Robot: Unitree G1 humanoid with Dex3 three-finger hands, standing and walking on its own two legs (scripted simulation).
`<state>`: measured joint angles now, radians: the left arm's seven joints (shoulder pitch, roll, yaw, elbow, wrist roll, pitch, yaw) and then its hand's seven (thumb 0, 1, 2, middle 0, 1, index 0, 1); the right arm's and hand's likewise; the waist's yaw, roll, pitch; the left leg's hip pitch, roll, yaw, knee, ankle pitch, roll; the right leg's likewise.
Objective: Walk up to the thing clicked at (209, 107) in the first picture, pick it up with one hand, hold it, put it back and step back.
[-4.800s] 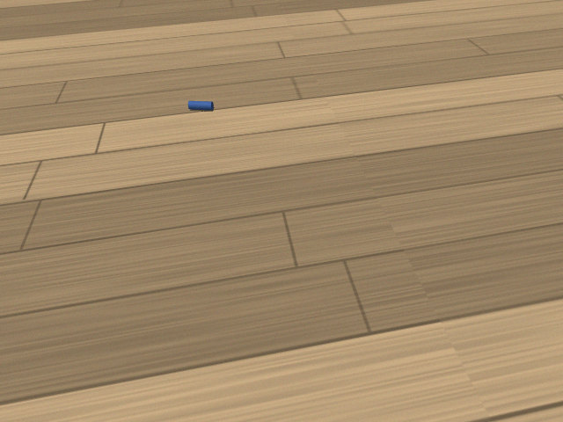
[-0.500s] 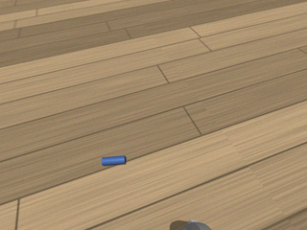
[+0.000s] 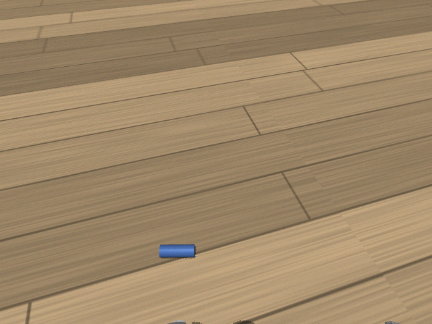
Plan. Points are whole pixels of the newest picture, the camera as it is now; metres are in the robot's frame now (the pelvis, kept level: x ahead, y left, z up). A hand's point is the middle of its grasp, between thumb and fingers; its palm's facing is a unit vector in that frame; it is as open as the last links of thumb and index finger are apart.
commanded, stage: walk up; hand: left
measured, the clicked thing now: (177, 250) +0.56 +0.21 -0.71
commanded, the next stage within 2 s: stand in 1.54 s
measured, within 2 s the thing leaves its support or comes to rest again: neither
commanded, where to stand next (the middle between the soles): +0.10 -0.04 m, yaw +0 degrees
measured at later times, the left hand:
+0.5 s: hand out of the picture +0.16 +0.25 -0.13, palm faces -0.05 -0.93 -0.36, open 7.4 cm
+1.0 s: hand (110, 321) +0.17 +0.23 -0.12, palm faces -0.04 -0.95 -0.31, open 7.4 cm
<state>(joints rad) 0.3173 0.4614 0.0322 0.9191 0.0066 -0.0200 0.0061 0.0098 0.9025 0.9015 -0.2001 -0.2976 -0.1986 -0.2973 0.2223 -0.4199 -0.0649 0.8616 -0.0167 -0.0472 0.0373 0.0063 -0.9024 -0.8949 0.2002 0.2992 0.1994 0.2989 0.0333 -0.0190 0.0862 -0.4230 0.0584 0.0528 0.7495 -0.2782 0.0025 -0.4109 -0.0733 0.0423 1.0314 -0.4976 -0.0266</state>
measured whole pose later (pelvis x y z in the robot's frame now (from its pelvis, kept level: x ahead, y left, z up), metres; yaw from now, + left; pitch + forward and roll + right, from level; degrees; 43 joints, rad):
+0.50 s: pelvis +0.05 -0.01 +0.01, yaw -2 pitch -2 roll +1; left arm 0.11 0.39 0.02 0.99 0.00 0.01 -0.03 0.01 0.90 0.90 -0.20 -0.30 -0.20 -0.30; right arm 0.16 -0.39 0.00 1.02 0.00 -0.05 -0.01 0.01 -0.90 -0.89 0.20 0.30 0.20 0.30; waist 0.00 -0.01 0.09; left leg -0.32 0.07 0.06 0.67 -0.31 -0.03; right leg -0.33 -0.04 -0.04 0.69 -0.33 0.00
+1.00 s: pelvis +0.06 -0.01 +0.03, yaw -2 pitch -2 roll +0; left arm 0.05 0.36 0.02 1.11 0.00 0.03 -0.03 0.01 0.90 0.90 -0.20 -0.30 -0.20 -0.30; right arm 0.11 -0.38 0.01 1.14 -0.01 -0.04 -0.01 0.01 -0.90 -0.89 0.20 0.30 0.20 0.30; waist 0.00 -0.02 0.06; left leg -0.17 0.07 0.07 0.40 -0.20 -0.04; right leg -0.19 -0.02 -0.05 0.44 -0.22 0.00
